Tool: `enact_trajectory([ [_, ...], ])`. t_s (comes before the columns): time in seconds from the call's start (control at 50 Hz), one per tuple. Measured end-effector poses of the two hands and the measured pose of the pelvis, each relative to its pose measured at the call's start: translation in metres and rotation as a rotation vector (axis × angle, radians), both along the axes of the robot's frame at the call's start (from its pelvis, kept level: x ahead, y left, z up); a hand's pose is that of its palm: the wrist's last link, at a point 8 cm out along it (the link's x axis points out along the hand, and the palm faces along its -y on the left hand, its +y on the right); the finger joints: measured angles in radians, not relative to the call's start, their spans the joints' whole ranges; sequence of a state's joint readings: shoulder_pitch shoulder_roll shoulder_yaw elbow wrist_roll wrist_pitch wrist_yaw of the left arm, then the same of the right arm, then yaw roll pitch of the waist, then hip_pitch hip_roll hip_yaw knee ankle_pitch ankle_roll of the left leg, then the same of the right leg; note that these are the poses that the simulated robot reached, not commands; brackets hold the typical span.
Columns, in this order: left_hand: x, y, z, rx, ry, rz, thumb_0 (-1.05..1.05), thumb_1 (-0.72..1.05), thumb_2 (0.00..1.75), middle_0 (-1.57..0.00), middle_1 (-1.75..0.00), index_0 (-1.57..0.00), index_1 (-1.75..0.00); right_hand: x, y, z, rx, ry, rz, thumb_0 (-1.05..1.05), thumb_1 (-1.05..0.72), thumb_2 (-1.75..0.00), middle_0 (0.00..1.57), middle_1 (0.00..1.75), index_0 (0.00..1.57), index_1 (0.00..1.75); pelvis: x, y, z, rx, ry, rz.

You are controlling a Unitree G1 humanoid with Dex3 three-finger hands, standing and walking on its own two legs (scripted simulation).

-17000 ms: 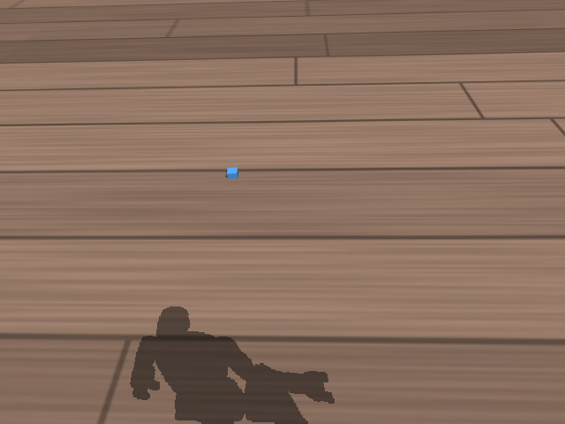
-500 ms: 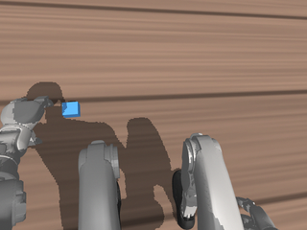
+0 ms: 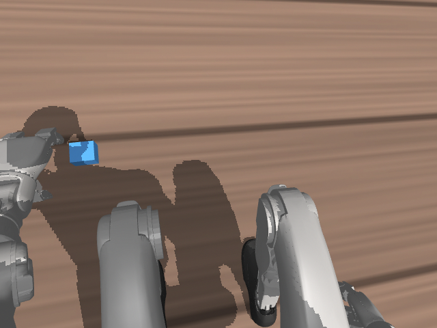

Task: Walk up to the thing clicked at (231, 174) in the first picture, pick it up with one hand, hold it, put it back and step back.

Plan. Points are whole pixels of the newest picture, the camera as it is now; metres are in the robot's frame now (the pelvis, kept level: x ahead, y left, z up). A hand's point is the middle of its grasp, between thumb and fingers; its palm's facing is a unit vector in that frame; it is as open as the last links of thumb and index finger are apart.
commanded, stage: rise first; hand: left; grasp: from above
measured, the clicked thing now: (84, 153) +0.47 +0.30 -0.30
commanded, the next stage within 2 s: approach in 0.26 s
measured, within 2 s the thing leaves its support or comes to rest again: neither
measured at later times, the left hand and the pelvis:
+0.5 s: hand (45, 169) +0.40 +0.33 -0.18, palm faces -0.46 -0.08 -0.88, open 12.4 cm; pelvis +0.00 +0.00 -0.01, yaw -1 degrees
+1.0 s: hand (72, 134) +0.48 +0.29 -0.18, palm faces -0.50 -0.06 -0.86, open 13.7 cm; pelvis +0.00 +0.00 +0.00, yaw -2 degrees
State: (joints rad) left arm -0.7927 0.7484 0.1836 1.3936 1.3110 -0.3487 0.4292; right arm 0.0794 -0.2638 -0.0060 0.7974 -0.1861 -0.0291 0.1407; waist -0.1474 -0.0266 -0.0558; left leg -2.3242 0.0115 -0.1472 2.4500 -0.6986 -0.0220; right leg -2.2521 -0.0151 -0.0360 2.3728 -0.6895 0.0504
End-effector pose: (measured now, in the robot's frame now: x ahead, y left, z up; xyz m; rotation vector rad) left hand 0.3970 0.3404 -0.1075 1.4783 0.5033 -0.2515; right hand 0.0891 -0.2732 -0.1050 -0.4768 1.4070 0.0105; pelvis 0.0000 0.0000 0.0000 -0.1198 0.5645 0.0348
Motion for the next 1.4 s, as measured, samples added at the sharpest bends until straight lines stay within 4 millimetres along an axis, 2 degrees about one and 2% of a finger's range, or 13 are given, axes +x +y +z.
enact_trajectory([
  [0.42,0.006,0.000,-0.016,-0.010,-0.007,-0.012,0.00,-0.19,0.73,-0.37,-0.71,-0.37,-0.71,-0.002,-0.001,0.001,-0.023,0.020,0.026,0.00,-0.90,-0.89,0.20,0.30,0.20,0.29,0.002,0.002,-0.007,-0.012,-0.004,-0.003],
  [0.5,0.012,-0.005,-0.019,-0.003,-0.002,-0.029,0.00,-0.23,0.76,-0.34,-0.76,-0.34,-0.76,-0.003,0.000,0.000,-0.021,0.020,0.033,0.00,-0.90,-0.89,0.20,0.30,0.20,0.29,0.002,0.002,-0.008,-0.011,-0.002,-0.003],
  [0.58,0.029,-0.015,-0.019,0.004,-0.023,-0.058,0.00,-0.27,0.79,-0.29,-0.82,-0.30,-0.81,-0.007,0.000,0.001,-0.024,0.024,0.035,0.00,-0.91,-0.89,0.20,0.30,0.20,0.29,0.003,0.002,-0.009,-0.011,0.003,-0.006],
  [0.68,0.062,-0.036,-0.017,0.004,-0.061,-0.073,0.00,-0.33,0.83,-0.24,-0.89,-0.25,-0.88,-0.018,0.000,0.006,-0.038,0.029,0.020,0.00,-0.91,-0.89,0.20,0.30,0.20,0.30,0.003,0.002,-0.010,-0.017,0.009,-0.012],
  [0.8,0.100,-0.057,-0.012,0.022,-0.083,-0.055,0.00,-0.40,0.89,-0.19,-0.94,-0.20,-0.93,-0.044,0.001,0.014,-0.048,0.055,-0.027,0.00,-0.91,-0.89,0.20,0.30,0.20,0.29,0.004,0.003,-0.009,-0.026,0.020,-0.021],
  [0.88,0.110,-0.062,-0.010,0.035,-0.064,-0.030,0.00,-0.42,0.91,-0.17,-0.95,-0.18,-0.95,-0.063,0.003,0.018,-0.038,0.089,-0.075,0.00,-0.91,-0.89,0.20,0.30,0.20,0.29,0.005,0.004,-0.007,-0.029,0.025,-0.024],
  [0.96,0.100,-0.057,-0.011,0.033,-0.001,-0.005,0.00,-0.44,0.93,-0.16,-0.95,-0.16,-0.95,-0.077,0.007,0.019,-0.014,0.128,-0.112,0.00,-0.91,-0.89,0.20,0.30,0.20,0.30,0.004,0.003,-0.002,-0.026,0.026,-0.024],
  [1.06,0.066,-0.041,-0.021,0.007,0.092,-0.005,0.00,-0.45,0.93,-0.16,-0.94,-0.16,-0.94,-0.079,0.009,0.019,0.011,0.156,-0.101,0.00,-0.91,-0.89,0.20,0.30,0.20,0.30,0.000,0.002,0.003,-0.026,0.011,-0.021],
  [1.14,0.039,-0.030,-0.022,-0.028,0.083,-0.051,0.00,-0.44,0.92,-0.18,-0.93,-0.18,-0.93,-0.069,0.005,0.017,0.006,0.164,-0.060,0.00,-0.90,-0.89,0.20,0.30,0.20,0.30,-0.002,0.002,0.002,-0.028,-0.001,-0.016],
  [1.22,0.023,-0.024,-0.018,-0.044,0.029,-0.097,0.00,-0.43,0.91,-0.19,-0.93,-0.19,-0.92,-0.048,-0.001,0.014,-0.020,0.125,-0.016,0.00,-0.90,-0.89,0.20,0.30,0.20,0.30,-0.003,0.002,-0.001,-0.026,-0.014,-0.011],
  [1.3,0.024,-0.023,-0.018,-0.034,-0.014,-0.106,-0.01,-0.41,0.92,-0.19,-0.93,-0.19,-0.93,-0.022,-0.004,0.015,-0.053,0.044,0.034,0.00,-0.90,-0.89,0.20,0.30,0.20,0.30,-0.005,0.004,-0.005,-0.025,-0.027,-0.008],
  [1.4,0.046,-0.027,-0.013,-0.005,-0.073,-0.083,-0.01,-0.39,0.93,-0.20,-0.96,-0.20,-0.95,-0.002,-0.004,0.020,-0.080,-0.043,0.070,0.00,-0.91,-0.89,0.20,0.30,0.20,0.29,-0.006,0.005,-0.009,-0.032,-0.028,-0.009],
])
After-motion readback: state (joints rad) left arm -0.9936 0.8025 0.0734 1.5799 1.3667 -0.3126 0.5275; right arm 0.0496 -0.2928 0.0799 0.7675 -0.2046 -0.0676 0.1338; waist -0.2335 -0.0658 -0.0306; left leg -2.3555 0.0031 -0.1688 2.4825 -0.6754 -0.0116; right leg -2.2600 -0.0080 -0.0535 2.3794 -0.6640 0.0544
